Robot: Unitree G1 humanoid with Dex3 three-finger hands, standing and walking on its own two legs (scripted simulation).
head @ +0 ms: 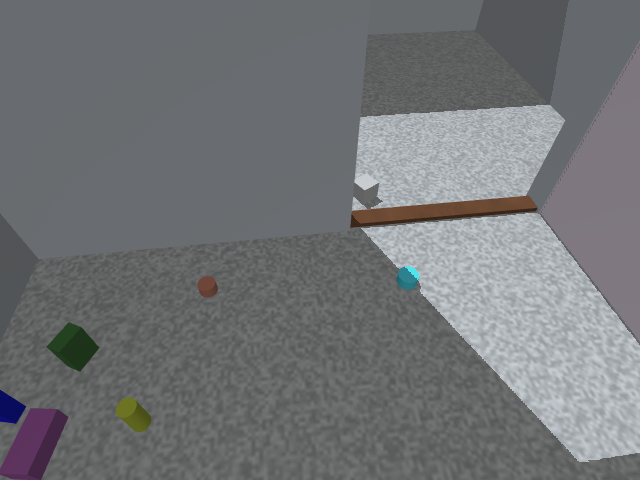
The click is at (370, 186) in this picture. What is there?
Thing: small box
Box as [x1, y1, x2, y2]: [353, 173, 378, 203]
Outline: 366,173 356,178 354,181 353,195 363,203 376,196 378,182
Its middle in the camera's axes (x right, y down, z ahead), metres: +0.20 -0.23 +1.84
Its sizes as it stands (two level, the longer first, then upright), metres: 0.089 0.086 0.083
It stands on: the floor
